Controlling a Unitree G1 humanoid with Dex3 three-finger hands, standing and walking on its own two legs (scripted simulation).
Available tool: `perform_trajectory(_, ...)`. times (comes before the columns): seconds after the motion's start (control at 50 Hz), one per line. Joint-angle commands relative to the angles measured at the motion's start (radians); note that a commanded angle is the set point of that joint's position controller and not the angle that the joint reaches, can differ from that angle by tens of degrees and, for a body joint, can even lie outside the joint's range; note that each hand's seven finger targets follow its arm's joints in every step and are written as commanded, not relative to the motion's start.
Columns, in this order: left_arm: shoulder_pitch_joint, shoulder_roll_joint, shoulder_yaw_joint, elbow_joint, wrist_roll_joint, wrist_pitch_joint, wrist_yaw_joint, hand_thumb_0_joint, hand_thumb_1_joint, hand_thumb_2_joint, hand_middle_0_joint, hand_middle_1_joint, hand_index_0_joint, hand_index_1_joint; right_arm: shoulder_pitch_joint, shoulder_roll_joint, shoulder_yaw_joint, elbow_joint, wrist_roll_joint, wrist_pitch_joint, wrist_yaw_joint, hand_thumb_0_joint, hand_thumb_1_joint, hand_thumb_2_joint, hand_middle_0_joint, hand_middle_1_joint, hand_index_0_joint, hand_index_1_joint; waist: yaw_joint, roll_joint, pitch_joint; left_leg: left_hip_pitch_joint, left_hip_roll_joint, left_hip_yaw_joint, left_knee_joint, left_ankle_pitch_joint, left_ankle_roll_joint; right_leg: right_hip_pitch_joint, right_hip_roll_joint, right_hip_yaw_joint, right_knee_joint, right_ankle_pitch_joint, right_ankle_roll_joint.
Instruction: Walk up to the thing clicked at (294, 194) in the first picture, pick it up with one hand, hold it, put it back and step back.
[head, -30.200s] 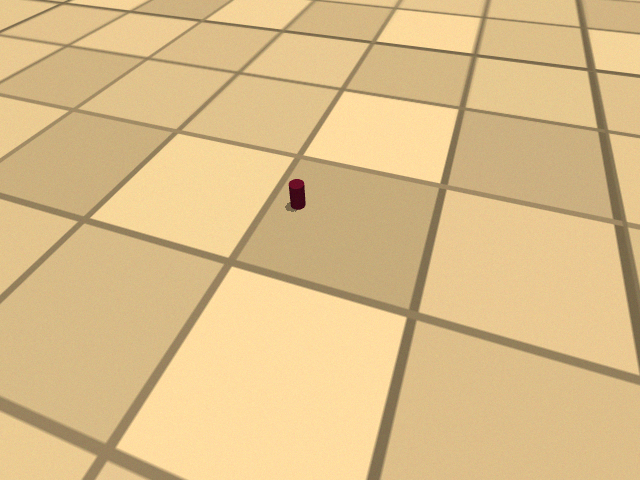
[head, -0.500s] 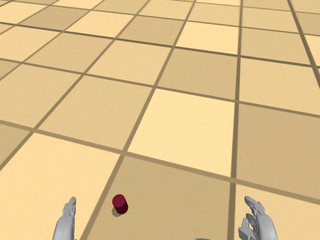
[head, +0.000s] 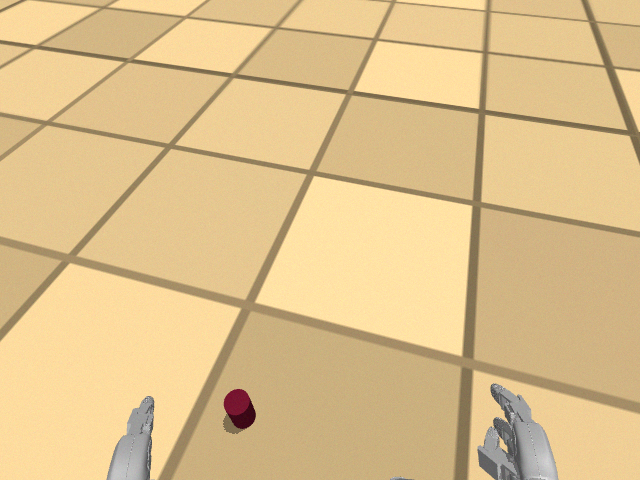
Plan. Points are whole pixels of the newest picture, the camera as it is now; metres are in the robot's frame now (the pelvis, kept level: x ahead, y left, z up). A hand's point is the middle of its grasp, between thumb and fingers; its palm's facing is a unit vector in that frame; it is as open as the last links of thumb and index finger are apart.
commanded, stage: home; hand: left
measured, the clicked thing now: (240, 409) +0.43 +0.24 -0.66
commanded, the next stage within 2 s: stand in 0.42 s
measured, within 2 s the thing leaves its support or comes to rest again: neither
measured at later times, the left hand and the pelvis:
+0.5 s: hand (179, 467) +0.17 +0.19 -0.06, palm faces +0.11 -0.96 -0.27, open 17.4 cm; pelvis +0.00 +0.00 +0.00, yaw +0 degrees
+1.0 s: hand out of the picture +0.16 +0.20 -0.08, palm faces +0.01 -0.95 -0.32, open 8.8 cm; pelvis -0.01 +0.00 +0.01, yaw +0 degrees
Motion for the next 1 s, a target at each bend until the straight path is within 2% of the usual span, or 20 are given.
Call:
perform_trajectory(0.0,-0.031,0.097,0.053,-0.189,0.011,-0.048,0.016,0.0,-0.559,0.049,-0.05,-0.053,-0.05,-0.053,-0.066,-0.113,-0.046,-0.158,-0.005,-0.053,-0.008,0.0,-0.9,-0.902,0.2,0.301,0.2,0.301,-0.002,0.007,-0.099,0.039,-0.045,0.05,-0.157,0.238,0.037,0.109,0.026,-0.004,-0.142,0.196,-0.009)
perform_trajectory(0.08,-0.05,0.112,0.061,-0.201,0.012,-0.05,0.018,0.0,-0.573,0.041,-0.049,-0.051,-0.049,-0.051,-0.066,-0.113,-0.047,-0.156,-0.006,-0.052,-0.01,0.0,-0.9,-0.902,0.2,0.301,0.2,0.301,-0.001,0.003,-0.085,0.036,-0.045,0.051,-0.16,0.226,0.038,0.104,0.025,-0.005,-0.147,0.183,-0.008)
perform_trajectory(0.1,-0.006,0.077,0.041,-0.136,0.011,-0.042,0.013,0.0,-0.56,0.049,-0.05,-0.053,-0.05,-0.053,-0.068,-0.11,-0.045,-0.156,-0.007,-0.053,-0.007,0.0,-0.9,-0.902,0.2,0.301,0.2,0.301,-0.002,-0.006,-0.056,0.024,-0.047,0.052,-0.161,0.209,0.038,0.094,0.025,-0.007,-0.152,0.168,-0.006)
perform_trajectory(0.22,-0.043,0.115,0.068,-0.212,0.012,-0.05,0.016,0.0,-0.558,0.05,-0.05,-0.053,-0.051,-0.053,-0.062,-0.113,-0.05,-0.159,-0.007,-0.051,-0.008,0.0,-0.9,-0.902,0.2,0.301,0.2,0.301,0.003,0.015,-0.107,0.046,-0.046,0.052,-0.156,0.246,0.036,0.112,0.026,-0.005,-0.146,0.2,-0.009)
perform_trajectory(0.28,-0.012,0.077,0.042,-0.158,0.011,-0.046,0.013,0.0,-0.557,0.051,-0.051,-0.053,-0.051,-0.053,-0.068,-0.111,-0.048,-0.158,-0.007,-0.054,-0.004,0.0,-0.9,-0.902,0.2,0.301,0.2,0.301,-0.003,-0.005,-0.074,0.032,-0.044,0.048,-0.162,0.224,0.036,0.101,0.027,-0.009,-0.144,0.178,-0.009)
perform_trajectory(0.34,-0.052,0.114,0.063,-0.213,0.013,-0.051,0.017,0.0,-0.572,0.042,-0.049,-0.051,-0.049,-0.051,-0.063,-0.112,-0.047,-0.155,-0.007,-0.054,-0.006,0.0,-0.9,-0.902,0.2,0.301,0.2,0.301,0.001,0.007,-0.082,0.037,-0.044,0.048,-0.161,0.226,0.036,0.107,0.026,-0.01,-0.146,0.181,-0.009)
perform_trajectory(0.36,0.004,0.079,0.043,-0.151,0.014,-0.045,0.013,0.0,-0.544,0.059,-0.052,-0.056,-0.052,-0.055,-0.061,-0.109,-0.048,-0.156,-0.009,-0.054,-0.005,0.0,-0.9,-0.902,0.2,0.301,0.2,0.301,-0.001,-0.006,-0.089,0.033,-0.045,0.048,-0.155,0.24,0.037,0.114,0.026,-0.008,-0.142,0.195,-0.009)
perform_trajectory(0.42,-0.056,0.113,0.066,-0.211,0.013,-0.05,0.016,0.0,-0.548,0.056,-0.051,-0.055,-0.052,-0.055,-0.07,-0.112,-0.048,-0.162,-0.007,-0.054,-0.007,0.0,-0.9,-0.902,0.2,0.301,0.2,0.301,0.002,0.01,-0.086,0.034,-0.045,0.051,-0.162,0.206,0.037,0.1,0.025,-0.007,-0.152,0.165,-0.008)
perform_trajectory(0.44,-0.045,0.096,0.049,-0.177,0.013,-0.049,0.014,0.0,-0.545,0.058,-0.052,-0.055,-0.052,-0.055,-0.069,-0.112,-0.046,-0.161,-0.008,-0.055,-0.006,0.0,-0.9,-0.902,0.2,0.301,0.2,0.301,-0.007,-0.002,-0.074,0.026,-0.045,0.047,-0.168,0.191,0.038,0.096,0.026,-0.009,-0.15,0.15,-0.007)
perform_trajectory(0.46,-0.077,0.125,0.073,-0.243,0.011,-0.055,0.017,0.0,-0.567,0.045,-0.049,-0.051,-0.05,-0.051,-0.065,-0.111,-0.047,-0.154,-0.007,-0.055,-0.006,0.0,-0.9,-0.902,0.2,0.301,0.2,0.301,0.005,0.031,-0.085,0.03,-0.045,0.049,-0.17,0.183,0.036,0.098,0.025,-0.007,-0.15,0.14,-0.011)
perform_trajectory(0.5,0.0,0.078,0.038,-0.169,0.013,-0.047,0.012,0.0,-0.561,0.048,-0.05,-0.052,-0.05,-0.052,-0.061,-0.11,-0.047,-0.159,-0.009,-0.056,-0.007,0.0,-0.9,-0.902,0.2,0.301,0.2,0.301,-0.008,-0.012,-0.082,0.033,-0.043,0.046,-0.159,0.214,0.038,0.102,0.027,-0.01,-0.149,0.169,-0.007)
perform_trajectory(0.54,-0.036,0.098,0.058,-0.2,0.012,-0.05,0.014,0.0,-0.401,0.208,-0.2,-0.212,-0.2,-0.212,-0.069,-0.112,-0.049,-0.161,-0.008,-0.057,-0.006,0.0,-0.9,-0.9,0.2,0.3,0.2,0.3,0.003,0.013,-0.085,0.031,-0.044,0.048,-0.163,0.208,0.036,0.097,0.027,-0.009,-0.147,0.166,-0.01)
perform_trajectory(0.56,-0.053,0.1,0.052,-0.199,0.014,-0.052,0.014,0.0,-0.321,0.288,-0.2,-0.292,-0.2,-0.292,-0.065,-0.114,-0.049,-0.159,-0.01,-0.056,-0.008,0.0,-0.9,-0.9,0.2,0.3,0.2,0.3,-0.004,0.02,-0.09,0.031,-0.045,0.049,-0.163,0.202,0.036,0.094,0.026,-0.007,-0.146,0.16,-0.009)
perform_trajectory(0.72,-0.03,0.094,0.05,-0.18,0.013,-0.048,0.015,0.0,0.319,0.9,-0.2,-0.3,-0.2,-0.3,-0.07,-0.11,-0.044,-0.159,-0.009,-0.062,-0.007,0.0,-0.9,-0.9,0.2,0.3,0.2,0.3,0.001,0.003,-0.075,0.024,-0.042,0.044,-0.171,0.187,0.037,0.095,0.028,-0.012,-0.148,0.141,-0.01)
perform_trajectory(0.84,-0.031,0.086,0.041,-0.17,0.014,-0.05,0.013,0.0,0.799,0.9,-0.2,-0.3,-0.2,-0.3,-0.066,-0.113,-0.046,-0.158,-0.011,-0.061,-0.007,0.0,-0.9,-0.9,0.2,0.3,0.2,0.3,-0.008,-0.003,-0.077,0.024,-0.042,0.046,-0.168,0.198,0.037,0.094,0.029,-0.01,-0.145,0.152,-0.009)
perform_trajectory(0.88,-0.03,0.105,0.061,-0.185,0.013,-0.051,0.016,0.0,0.899,0.9,-0.2,-0.3,-0.2,-0.3,-0.067,-0.112,-0.046,-0.161,-0.01,-0.061,-0.008,0.0,-0.9,-0.9,0.2,0.3,0.2,0.3,0.003,0.014,-0.084,0.027,-0.042,0.047,-0.166,0.206,0.037,0.104,0.026,-0.007,-0.149,0.158,-0.011)
perform_trajectory(0.9,-0.206,0.233,0.098,0.166,0.108,-0.168,-0.033,0.0,0.899,0.9,-0.2,-0.3,-0.2,-0.3,-0.117,-0.265,-0.091,0.05,-0.122,0.013,0.051,0.0,-0.9,-0.9,0.2,0.3,0.2,0.3,0.033,-0.056,0.076,0.059,-0.007,-0.021,-0.211,0.364,0.067,0.2,-0.048,0.081,-0.156,0.223,-0.066)
perform_trajectory(0.92,-0.165,0.243,0.103,0.262,0.12,-0.213,-0.06,0.0,0.899,0.9,-0.2,-0.3,-0.2,-0.3,-0.092,-0.259,-0.102,0.096,-0.131,0.046,0.086,0.0,-0.9,-0.9,0.2,0.3,0.2,0.3,0.04,-0.109,0.0,0.101,-0.006,0.012,-0.177,0.343,0.089,0.229,-0.075,0.116,-0.18,0.251,-0.091)
perform_trajectory(0.94,-0.156,0.258,0.094,0.297,0.111,-0.243,-0.078,0.0,0.899,0.9,-0.2,-0.3,-0.2,-0.3,-0.093,-0.263,-0.108,0.1,-0.118,0.064,0.103,0.0,-0.9,-0.9,0.2,0.3,0.2,0.3,0.026,-0.091,0.006,0.124,-0.013,-0.007,-0.185,0.317,0.099,0.208,-0.077,0.14,-0.201,0.267,-0.106)
perform_trajectory(0.98,-0.194,0.263,0.086,0.38,0.087,-0.273,-0.096,0.0,0.899,0.9,-0.2,-0.3,-0.2,-0.3,-0.088,-0.244,-0.106,0.127,-0.084,0.07,0.134,0.0,-0.9,-0.9,0.2,0.3,0.2,0.3,0.025,-0.036,-0.012,0.174,-0.019,-0.009,-0.231,0.261,0.099,0.23,-0.091,0.155,-0.212,0.232,-0.098)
